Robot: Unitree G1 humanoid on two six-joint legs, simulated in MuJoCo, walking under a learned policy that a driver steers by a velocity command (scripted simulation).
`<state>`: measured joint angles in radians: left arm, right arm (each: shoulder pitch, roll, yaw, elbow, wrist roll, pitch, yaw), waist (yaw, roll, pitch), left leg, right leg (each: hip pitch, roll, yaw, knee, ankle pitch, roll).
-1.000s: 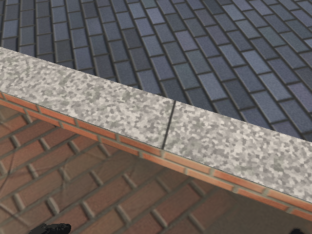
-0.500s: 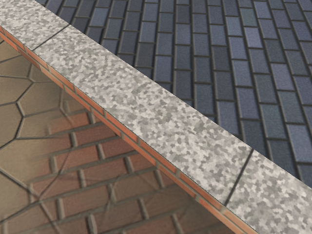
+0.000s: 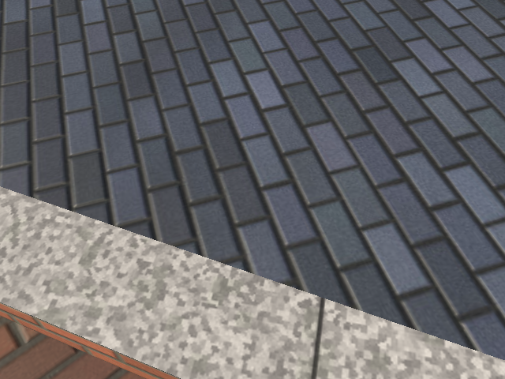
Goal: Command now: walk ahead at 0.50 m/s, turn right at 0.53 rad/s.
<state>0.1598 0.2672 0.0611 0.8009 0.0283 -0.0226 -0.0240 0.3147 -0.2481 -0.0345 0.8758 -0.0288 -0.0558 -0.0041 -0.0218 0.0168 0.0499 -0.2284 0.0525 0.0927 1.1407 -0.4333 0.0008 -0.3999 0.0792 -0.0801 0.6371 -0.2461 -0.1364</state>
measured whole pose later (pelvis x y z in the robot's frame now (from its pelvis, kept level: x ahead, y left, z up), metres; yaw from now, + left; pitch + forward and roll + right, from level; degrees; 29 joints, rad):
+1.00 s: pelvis +0.61 +0.04 +0.16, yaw +8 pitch +5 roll -2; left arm -0.11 0.21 -0.03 0.57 0.00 -0.09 -0.04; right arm 0.44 -0.20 -0.02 0.83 0.03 -0.05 -0.03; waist -0.11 -0.05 -0.02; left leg -0.03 -0.15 -0.23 0.29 -0.30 0.14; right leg -0.71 0.03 0.04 0.57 0.05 -0.02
